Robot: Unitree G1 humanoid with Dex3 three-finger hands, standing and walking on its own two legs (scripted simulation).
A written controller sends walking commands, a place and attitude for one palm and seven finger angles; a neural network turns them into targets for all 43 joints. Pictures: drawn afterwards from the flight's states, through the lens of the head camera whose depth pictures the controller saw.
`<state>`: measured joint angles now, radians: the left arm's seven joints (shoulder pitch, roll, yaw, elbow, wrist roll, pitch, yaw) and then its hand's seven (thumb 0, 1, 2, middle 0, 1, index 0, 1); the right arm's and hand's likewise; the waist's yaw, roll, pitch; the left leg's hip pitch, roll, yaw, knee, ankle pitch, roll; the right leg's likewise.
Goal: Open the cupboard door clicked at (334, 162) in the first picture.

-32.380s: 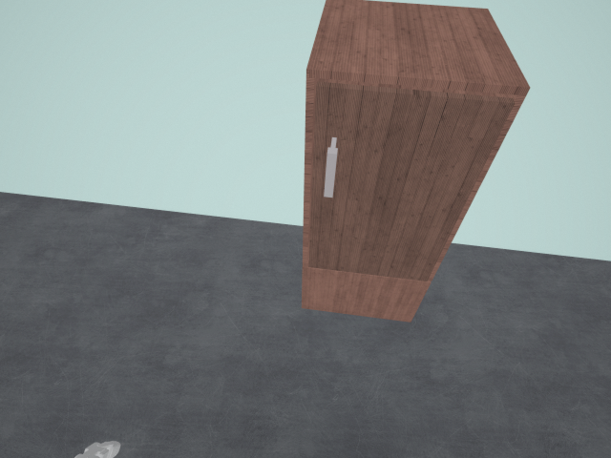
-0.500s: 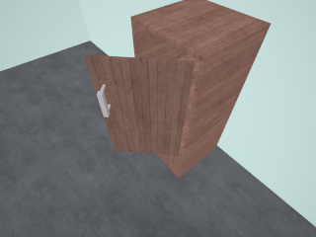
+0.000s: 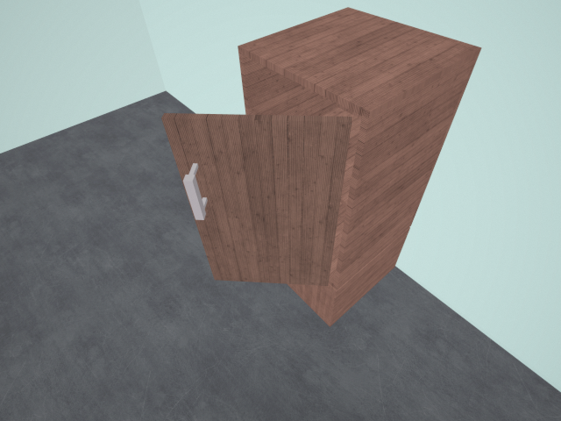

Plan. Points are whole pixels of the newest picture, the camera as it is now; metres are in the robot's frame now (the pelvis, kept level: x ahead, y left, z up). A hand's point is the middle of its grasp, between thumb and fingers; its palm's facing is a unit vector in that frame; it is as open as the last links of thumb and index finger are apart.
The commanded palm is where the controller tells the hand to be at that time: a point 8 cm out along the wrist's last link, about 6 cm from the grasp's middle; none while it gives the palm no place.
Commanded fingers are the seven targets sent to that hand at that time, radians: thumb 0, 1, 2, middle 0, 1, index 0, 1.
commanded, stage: raise the hand with hooked fingers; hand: left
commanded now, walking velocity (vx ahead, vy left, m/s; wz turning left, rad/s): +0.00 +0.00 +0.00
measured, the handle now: (197, 192) +0.58 +0.23 -0.05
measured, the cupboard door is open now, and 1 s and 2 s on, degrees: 45 45 45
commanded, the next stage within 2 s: none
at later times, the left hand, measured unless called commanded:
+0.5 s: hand (166, 410) +0.16 +0.18 -0.07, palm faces +0.01 -1.00 +0.03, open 8.6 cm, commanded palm +0.14 +0.25 -0.06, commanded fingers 0.00 0.36 0.67 -0.24 -0.64 -0.24 -0.64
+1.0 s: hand (136, 374) +0.20 +0.23 -0.05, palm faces +0.00 -1.00 -0.07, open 11.7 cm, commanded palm +0.17 +0.29 -0.05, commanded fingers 0.00 -0.22 0.42 -0.28 -1.02 -0.28 -1.02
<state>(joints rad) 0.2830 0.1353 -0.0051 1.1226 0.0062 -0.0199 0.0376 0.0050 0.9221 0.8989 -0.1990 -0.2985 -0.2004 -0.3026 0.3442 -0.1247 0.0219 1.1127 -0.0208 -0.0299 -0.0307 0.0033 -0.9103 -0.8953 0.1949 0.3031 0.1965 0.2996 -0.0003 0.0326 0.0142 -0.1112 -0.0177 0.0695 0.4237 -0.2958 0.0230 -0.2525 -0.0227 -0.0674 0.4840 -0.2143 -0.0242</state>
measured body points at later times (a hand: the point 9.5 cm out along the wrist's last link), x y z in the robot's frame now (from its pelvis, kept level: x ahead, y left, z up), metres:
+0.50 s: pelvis -0.02 -0.01 -0.09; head +0.03 +0.01 +0.36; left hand +0.15 +0.24 -0.07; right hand +0.24 -0.27 -0.09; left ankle -0.04 +0.10 -0.74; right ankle +0.03 -0.10 -0.74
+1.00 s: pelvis -0.03 +0.00 -0.09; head +0.05 +0.02 +0.35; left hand +0.19 +0.29 -0.05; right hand +0.13 -0.24 -0.18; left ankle -0.04 +0.10 -0.74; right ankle +0.03 -0.10 -0.74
